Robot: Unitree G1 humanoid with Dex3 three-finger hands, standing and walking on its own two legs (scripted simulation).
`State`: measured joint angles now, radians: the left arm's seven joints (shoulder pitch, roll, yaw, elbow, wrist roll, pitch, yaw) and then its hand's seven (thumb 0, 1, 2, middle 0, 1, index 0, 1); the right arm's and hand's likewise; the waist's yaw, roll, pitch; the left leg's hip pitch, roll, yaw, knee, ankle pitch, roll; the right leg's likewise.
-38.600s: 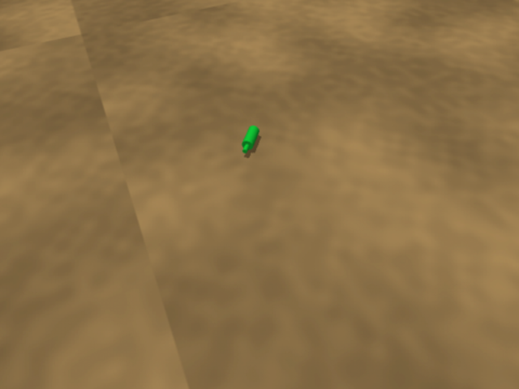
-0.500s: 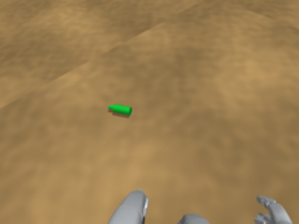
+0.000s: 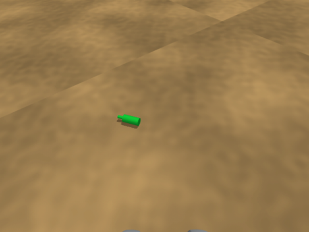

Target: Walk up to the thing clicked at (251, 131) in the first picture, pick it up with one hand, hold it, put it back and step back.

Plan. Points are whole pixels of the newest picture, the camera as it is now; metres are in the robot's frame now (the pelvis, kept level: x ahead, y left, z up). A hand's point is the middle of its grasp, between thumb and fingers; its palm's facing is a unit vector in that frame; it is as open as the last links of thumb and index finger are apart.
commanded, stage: step back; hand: left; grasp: from above
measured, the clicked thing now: (128, 119) +1.05 +0.28 -0.73
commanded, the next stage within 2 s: stand in 0.62 s
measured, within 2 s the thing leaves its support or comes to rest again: neither
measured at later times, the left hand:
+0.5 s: hand out of the picture +0.13 +0.30 -0.14, palm faces +0.01 -0.94 -0.35, open 7.4 cm
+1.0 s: hand out of the picture +0.12 +0.28 -0.13, palm faces -0.03 -0.94 -0.34, open 7.4 cm
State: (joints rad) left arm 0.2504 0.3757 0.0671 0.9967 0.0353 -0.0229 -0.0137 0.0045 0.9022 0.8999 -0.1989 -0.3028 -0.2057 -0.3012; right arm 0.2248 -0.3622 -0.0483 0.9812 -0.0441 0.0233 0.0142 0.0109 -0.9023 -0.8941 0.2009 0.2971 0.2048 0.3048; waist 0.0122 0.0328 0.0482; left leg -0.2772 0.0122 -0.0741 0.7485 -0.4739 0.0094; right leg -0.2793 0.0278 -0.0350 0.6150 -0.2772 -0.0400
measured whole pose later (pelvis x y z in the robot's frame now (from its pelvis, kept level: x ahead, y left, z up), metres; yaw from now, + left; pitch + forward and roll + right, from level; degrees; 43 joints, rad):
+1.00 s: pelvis +0.04 +0.03 +0.02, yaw +0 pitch -3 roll +0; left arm 0.08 0.35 0.00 1.15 0.01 -0.01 -0.01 0.00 0.90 0.90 -0.20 -0.30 -0.21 -0.30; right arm 0.07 -0.35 -0.01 1.14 -0.01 -0.01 0.01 0.01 -0.90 -0.89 0.20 0.30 0.20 0.30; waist -0.01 0.00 0.06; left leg -0.12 0.02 0.02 0.32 -0.15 -0.02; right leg -0.10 -0.02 0.01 0.33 -0.19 0.02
